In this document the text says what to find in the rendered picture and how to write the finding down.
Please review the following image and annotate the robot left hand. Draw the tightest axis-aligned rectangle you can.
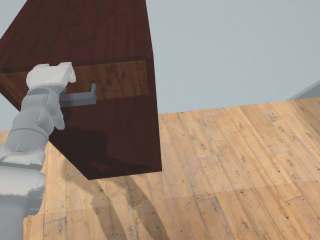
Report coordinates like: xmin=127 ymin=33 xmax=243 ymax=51
xmin=26 ymin=62 xmax=76 ymax=130

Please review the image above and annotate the left robot upper arm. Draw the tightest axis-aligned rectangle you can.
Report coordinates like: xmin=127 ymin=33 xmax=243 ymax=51
xmin=0 ymin=165 xmax=46 ymax=240

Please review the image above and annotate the cabinet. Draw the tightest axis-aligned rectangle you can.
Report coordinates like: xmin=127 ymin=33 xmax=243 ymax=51
xmin=0 ymin=0 xmax=162 ymax=180

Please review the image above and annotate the handle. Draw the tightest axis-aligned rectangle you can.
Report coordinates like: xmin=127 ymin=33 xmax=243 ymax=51
xmin=59 ymin=83 xmax=97 ymax=108

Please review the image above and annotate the drawer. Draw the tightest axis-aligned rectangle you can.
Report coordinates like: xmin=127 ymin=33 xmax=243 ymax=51
xmin=0 ymin=60 xmax=149 ymax=105

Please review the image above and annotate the robot left forearm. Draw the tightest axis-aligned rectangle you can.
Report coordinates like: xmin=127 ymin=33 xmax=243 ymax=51
xmin=0 ymin=86 xmax=59 ymax=171

